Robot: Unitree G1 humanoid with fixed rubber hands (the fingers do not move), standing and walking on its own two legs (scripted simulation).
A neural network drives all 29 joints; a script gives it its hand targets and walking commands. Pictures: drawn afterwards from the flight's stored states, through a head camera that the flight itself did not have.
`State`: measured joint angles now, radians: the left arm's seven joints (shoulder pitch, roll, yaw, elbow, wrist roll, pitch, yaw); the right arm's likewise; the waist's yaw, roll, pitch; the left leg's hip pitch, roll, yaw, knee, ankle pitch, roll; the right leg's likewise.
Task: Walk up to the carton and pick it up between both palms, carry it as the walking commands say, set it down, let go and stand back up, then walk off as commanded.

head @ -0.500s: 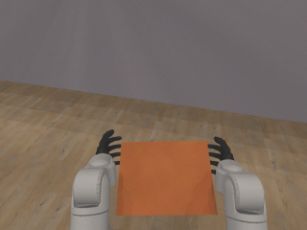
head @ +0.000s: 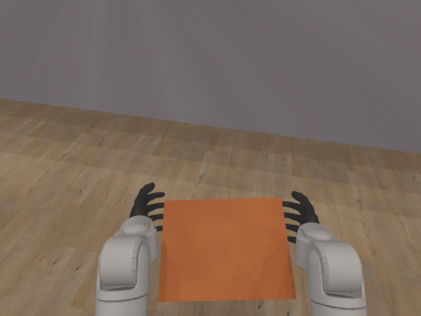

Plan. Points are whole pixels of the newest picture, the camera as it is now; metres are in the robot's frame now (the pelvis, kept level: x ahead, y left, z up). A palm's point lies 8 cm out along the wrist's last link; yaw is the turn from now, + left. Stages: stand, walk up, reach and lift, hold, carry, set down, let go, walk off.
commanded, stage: carry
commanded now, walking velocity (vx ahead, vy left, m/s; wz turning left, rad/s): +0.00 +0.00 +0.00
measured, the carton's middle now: (223, 252) +0.25 +0.00 -0.01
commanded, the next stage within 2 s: none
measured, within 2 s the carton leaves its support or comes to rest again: neither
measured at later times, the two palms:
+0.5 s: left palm (106, 265) +0.17 +0.18 +0.11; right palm (300, 260) +0.18 -0.11 +0.12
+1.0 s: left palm out of the picture +0.07 +0.32 +0.12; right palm (193, 274) +0.16 +0.05 +0.11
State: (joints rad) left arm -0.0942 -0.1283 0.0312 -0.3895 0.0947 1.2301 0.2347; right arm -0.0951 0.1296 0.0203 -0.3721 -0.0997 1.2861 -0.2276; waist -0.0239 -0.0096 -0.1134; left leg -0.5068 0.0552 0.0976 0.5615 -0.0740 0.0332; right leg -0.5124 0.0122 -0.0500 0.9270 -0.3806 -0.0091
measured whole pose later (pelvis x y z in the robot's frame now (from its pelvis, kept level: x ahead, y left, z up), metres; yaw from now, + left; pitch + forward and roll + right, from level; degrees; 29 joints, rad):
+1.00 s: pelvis -0.11 +0.11 +0.01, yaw +20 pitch +5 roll +2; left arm 0.01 -0.13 -0.03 -0.59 0.05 1.20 0.26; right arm -0.02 0.13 0.05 -0.59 -0.09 1.27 -0.25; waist -0.02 -0.03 -0.08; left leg -0.61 0.02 0.08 0.89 -0.36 -0.04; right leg -0.34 -0.23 -0.23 0.59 -0.30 0.06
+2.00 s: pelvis -0.28 +0.28 +0.01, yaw +49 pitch +4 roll +2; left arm -0.01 -0.13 0.00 -0.55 0.05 1.18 0.23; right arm -0.03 0.13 0.06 -0.57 -0.09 1.27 -0.26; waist -0.01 0.02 -0.07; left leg -0.50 0.01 0.07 0.79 -0.40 0.01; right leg -0.38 -0.14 -0.20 0.64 -0.31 -0.01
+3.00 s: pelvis -0.30 +0.24 +0.00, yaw +44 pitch +4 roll +0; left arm -0.01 -0.13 0.00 -0.51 0.03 1.18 0.25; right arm -0.05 0.13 0.03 -0.47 -0.09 1.23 -0.25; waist 0.03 0.02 -0.10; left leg -0.49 0.17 0.11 0.69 -0.28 -0.06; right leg -0.49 -0.01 -0.12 0.68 -0.26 -0.05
